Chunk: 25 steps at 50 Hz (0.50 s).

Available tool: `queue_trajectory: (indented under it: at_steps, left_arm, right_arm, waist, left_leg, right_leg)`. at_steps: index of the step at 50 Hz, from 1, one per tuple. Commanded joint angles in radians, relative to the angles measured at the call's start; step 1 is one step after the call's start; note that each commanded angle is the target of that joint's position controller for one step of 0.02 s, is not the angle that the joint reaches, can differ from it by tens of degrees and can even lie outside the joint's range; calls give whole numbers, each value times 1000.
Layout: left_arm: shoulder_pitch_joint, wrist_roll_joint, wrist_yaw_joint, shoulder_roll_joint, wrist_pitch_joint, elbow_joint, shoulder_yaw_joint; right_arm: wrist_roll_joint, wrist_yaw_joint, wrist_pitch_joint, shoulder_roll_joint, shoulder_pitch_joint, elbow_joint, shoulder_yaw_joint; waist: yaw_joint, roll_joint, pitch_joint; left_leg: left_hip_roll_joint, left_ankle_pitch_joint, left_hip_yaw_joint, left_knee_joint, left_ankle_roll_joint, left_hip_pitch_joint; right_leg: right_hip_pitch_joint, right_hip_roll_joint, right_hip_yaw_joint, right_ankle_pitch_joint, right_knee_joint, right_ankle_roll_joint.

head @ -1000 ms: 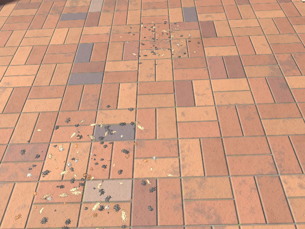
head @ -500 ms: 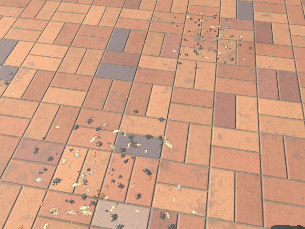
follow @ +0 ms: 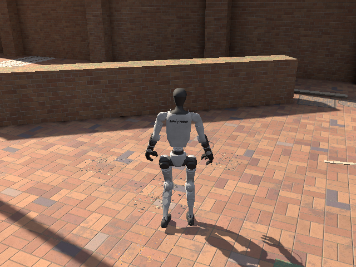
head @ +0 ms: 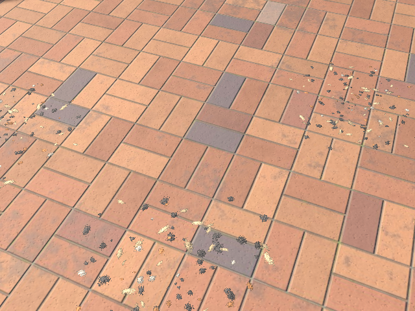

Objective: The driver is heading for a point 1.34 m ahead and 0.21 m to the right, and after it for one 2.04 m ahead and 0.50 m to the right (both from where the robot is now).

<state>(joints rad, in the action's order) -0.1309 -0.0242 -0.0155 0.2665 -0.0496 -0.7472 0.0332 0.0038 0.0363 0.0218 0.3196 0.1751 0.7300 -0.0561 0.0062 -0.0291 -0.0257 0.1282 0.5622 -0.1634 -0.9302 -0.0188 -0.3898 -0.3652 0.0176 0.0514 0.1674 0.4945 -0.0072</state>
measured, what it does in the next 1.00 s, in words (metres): walks ahead: left foot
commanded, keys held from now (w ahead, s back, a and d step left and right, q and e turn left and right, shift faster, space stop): no key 0.30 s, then w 0.70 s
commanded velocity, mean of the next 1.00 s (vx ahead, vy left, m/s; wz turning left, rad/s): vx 0.25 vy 0.00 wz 0.05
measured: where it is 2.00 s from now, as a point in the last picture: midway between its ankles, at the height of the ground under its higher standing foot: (233, 196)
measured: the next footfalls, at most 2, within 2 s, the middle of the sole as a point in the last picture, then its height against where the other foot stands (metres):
left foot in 0.22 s outside the picture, level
left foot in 1.06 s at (182, 309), level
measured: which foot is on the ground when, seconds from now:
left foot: up 0.00-0.20, down 0.22-0.58, up 0.60-1.00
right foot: down 0.00-1.00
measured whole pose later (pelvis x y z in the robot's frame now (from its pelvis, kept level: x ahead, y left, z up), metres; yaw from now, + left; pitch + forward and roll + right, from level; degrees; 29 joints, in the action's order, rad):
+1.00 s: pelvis +0.25 +0.01 +0.00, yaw +0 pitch +2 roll -1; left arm -0.45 0.02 0.00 0.27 -0.06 -0.93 0.04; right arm 0.02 -0.05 -0.08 0.25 0.00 0.70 -0.03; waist -0.10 -0.03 -0.04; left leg -0.04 -0.01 0.01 -0.53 0.03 -0.59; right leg 0.15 0.02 -0.02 0.35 0.17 -0.02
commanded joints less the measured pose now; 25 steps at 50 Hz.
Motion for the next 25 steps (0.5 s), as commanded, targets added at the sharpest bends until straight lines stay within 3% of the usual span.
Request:
queue_trajectory:
  at_steps: [1, 3, 5, 7, 9, 10, 11, 12, 13, 14, 15, 17, 19, 20, 21, 23, 25]
  left_arm:
    - [-5, 18, 2, 144, 2, 52, 34]
    - [35, 12, 2, 127, 17, 45, 28]
    - [26, 13, -1, 123, 28, 32, 29]
    - [-13, 16, -4, 142, 35, 16, 35]
    - [-6, 27, -5, 145, 40, 8, 34]
    - [-26, 32, -4, 138, 38, -3, 31]
    - [-59, 29, -1, 130, 30, -14, 26]
    - [-72, 7, 8, 105, 18, -7, 17]
    - [-67, 1, 9, 55, 13, -7, 8]
    - [-27, -6, 6, 84, 14, -15, 12]
    - [-9, -2, 4, 90, 15, -21, 17]
    - [-28, 11, -7, 94, 25, -40, 21]
    - [-6, 30, -8, 100, 18, -30, 27]
    - [21, 40, -4, 99, 6, -16, 29]
    - [36, 47, 2, 96, -9, -5, 30]
    - [40, 55, 21, 96, -37, 3, 33]
    - [16, 57, 39, 87, -56, -9, 30]
  right_arm:
    - [5, 13, 21, 123, 71, -25, -41]
    - [7, 9, 28, 61, 80, -18, -23]
    - [5, 4, 22, 24, 55, -18, -8]
    - [8, 0, 17, 33, 31, -17, -9]
    - [7, -4, 14, 38, 62, 6, -13]
    - [1, -7, 12, 44, 65, 14, -15]
    - [-12, -6, 12, 80, 54, 5, -19]
    - [-23, 1, 13, 143, 57, -5, -30]
    - [-24, -10, 10, 111, 28, 16, -22]
    - [-26, -20, 0, 45, -12, -1, -5]
    - [-31, -22, -9, 32, -5, 12, -1]
    - [-19, -19, -25, 68, 44, 37, -9]
    - [-6, -13, -29, 122, 99, 47, -24]
    - [-1, -10, -33, 136, 125, 51, -29]
    - [3, -6, -41, 138, 138, 56, -30]
    - [9, -3, -58, 120, 148, 61, -28]
    - [24, -9, -63, 116, 111, 52, -30]
  waist:
    - [6, 130, 126]
    - [29, 171, 108]
    - [6, 216, 122]
    - [-22, 233, 137]
    - [0, 220, 131]
    - [5, 202, 114]
    - [-5, 161, 112]
    - [-34, 24, 123]
    - [-60, -128, 107]
    - [-38, -88, 60]
    - [-29, -76, 40]
    - [-11, -92, 10]
    - [21, -159, -62]
    - [41, -181, -102]
    - [46, -189, -131]
    - [47, -180, -136]
    - [20, -126, -101]
  left_leg:
    - [-69, -3, -19, -205, -64, -137]
    - [-84, -58, 61, -64, -80, -36]
    - [-103, -84, 114, 107, -84, 41]
    - [-112, -148, 125, 243, -74, 92]
    - [-107, -302, 149, 445, -44, 179]
    - [-103, -386, 150, 551, -19, 234]
    - [-152, -457, 92, 558, 14, 306]
    - [-264, -579, -16, 536, 66, 343]
    - [-288, -423, -39, 559, 127, 189]
    - [-259, -294, -30, 584, 119, 128]
    - [-232, -247, -10, 587, 93, 112]
    - [-211, -50, -11, 617, 85, 98]
    - [-289, 169, -137, 692, 147, 114]
    - [-349, 211, -226, 729, 190, 123]
    - [-396, 192, -289, 751, 226, 142]
    - [-434, 62, -316, 748, 255, 242]
    - [-394, -69, -224, 722, 227, 254]
  right_leg:
    - [252, -293, 289, -455, -117, -213]
    - [171, -213, 177, -402, -139, -181]
    - [176, -189, 141, -393, -137, -180]
    - [211, -208, 167, -359, -129, -194]
    - [190, -202, 168, -269, -112, -180]
    - [155, -186, 161, -203, -111, -150]
    - [90, -171, 152, -110, -105, -98]
    - [32, -109, 80, -4, -32, -41]
    - [111, -38, -10, 106, -42, 14]
    - [154, -41, -6, 62, -38, 42]
    - [164, -41, -5, 21, -37, 46]
    - [139, -6, -43, 114, 18, 41]
    - [-10, 31, -100, 241, 141, 25]
    - [-73, 16, -92, 255, 200, 10]
    - [-132, -14, -64, 266, 248, -10]
    - [-230, -60, -29, 329, 283, -48]
    - [-127, -60, -53, 268, 136, -67]
Velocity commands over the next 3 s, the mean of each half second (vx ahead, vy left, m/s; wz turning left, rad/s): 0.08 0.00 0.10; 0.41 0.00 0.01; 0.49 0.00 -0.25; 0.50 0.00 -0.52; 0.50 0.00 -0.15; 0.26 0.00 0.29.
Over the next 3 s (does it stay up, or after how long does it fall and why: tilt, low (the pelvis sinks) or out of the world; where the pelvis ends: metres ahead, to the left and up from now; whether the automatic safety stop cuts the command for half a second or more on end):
stays up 1.22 -0.25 0.01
